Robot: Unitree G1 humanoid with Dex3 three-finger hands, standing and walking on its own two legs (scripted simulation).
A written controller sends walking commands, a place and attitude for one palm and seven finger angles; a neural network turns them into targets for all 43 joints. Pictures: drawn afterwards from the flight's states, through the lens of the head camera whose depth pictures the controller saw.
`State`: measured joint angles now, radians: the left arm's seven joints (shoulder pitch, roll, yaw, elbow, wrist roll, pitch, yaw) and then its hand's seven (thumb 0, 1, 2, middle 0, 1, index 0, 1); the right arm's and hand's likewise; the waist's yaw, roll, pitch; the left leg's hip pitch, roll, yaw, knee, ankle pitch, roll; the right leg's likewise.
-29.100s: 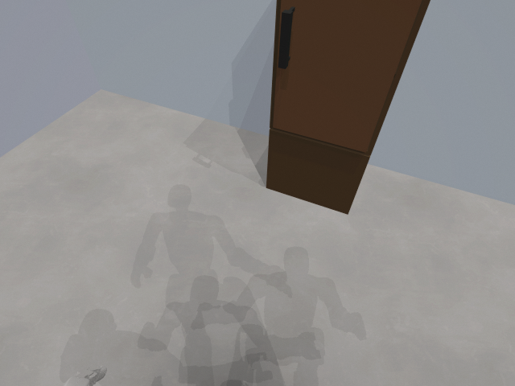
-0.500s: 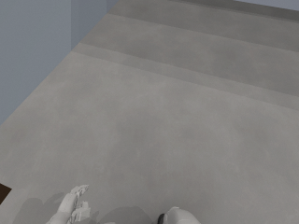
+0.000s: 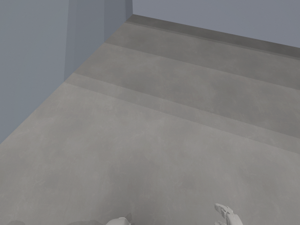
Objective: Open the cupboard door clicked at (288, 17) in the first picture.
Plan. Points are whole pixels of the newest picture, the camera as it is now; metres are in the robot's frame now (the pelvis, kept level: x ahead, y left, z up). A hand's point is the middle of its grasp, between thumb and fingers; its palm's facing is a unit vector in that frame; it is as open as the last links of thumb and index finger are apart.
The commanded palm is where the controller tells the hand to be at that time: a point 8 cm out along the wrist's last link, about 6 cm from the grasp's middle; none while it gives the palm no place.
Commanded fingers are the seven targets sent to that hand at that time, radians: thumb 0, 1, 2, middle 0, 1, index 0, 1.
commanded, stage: walk to a spot facing it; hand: left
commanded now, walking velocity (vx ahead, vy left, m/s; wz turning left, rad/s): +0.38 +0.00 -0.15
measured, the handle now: out of the picture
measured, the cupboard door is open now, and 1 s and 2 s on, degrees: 44 44 44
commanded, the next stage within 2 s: turn to face it in 0.32 s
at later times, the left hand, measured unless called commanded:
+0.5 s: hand (127, 159) +0.34 +0.11 -0.14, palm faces -0.06 -0.97 -0.24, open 7.3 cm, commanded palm none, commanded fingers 0.00 0.90 0.90 -0.20 -0.30 -0.20 -0.30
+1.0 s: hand (118, 155) +0.37 +0.16 -0.17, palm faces +0.25 -0.95 -0.19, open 7.4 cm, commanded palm none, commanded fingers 0.00 0.90 0.90 -0.20 -0.30 -0.20 -0.30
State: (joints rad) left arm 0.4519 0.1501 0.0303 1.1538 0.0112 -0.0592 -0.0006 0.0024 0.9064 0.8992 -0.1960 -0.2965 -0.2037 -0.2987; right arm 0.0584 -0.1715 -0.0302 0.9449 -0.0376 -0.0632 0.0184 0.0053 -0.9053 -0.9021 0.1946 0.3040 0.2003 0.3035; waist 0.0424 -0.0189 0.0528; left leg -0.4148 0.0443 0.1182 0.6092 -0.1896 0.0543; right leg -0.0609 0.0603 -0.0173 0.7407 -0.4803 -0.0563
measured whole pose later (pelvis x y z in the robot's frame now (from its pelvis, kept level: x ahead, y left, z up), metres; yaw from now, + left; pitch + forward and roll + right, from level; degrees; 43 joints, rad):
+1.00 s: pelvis +0.34 -0.05 +0.01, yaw +13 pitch +2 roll -1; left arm 0.16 0.23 0.07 0.97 0.03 0.04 0.01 0.01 0.91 0.90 -0.20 -0.30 -0.20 -0.30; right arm 0.13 -0.21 -0.04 0.91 -0.03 0.01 0.00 0.00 -0.91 -0.90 0.19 0.30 0.20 0.30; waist 0.01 -0.04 0.09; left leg -0.42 0.01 0.07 0.58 -0.20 0.06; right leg -0.50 -0.08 -0.03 1.17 -0.44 0.08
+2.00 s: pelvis +0.43 -0.13 +0.01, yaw +49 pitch +2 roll +1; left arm 0.15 0.26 0.06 0.84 0.03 0.02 0.00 0.00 0.90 0.90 -0.19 -0.30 -0.20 -0.30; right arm 0.15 -0.24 -0.07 0.89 -0.02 0.07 0.02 0.01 -0.90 -0.90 0.20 0.30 0.20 0.30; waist 0.00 0.01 0.08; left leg -0.38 -0.02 -0.11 0.66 -0.34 -0.04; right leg -0.33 -0.05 -0.03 0.60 -0.29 0.04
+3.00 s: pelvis +0.48 -0.12 +0.02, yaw +86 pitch +1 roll +2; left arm 0.19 0.19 0.03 0.87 0.03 0.02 0.02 0.00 0.90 0.90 -0.20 -0.30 -0.21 -0.30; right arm 0.15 -0.26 -0.08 0.93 -0.02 0.09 0.04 0.01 -0.91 -0.90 0.19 0.30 0.20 0.30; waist -0.02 -0.01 0.11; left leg -0.46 0.02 0.05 0.95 -0.44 -0.08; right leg -0.19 -0.12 -0.16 0.50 -0.31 0.01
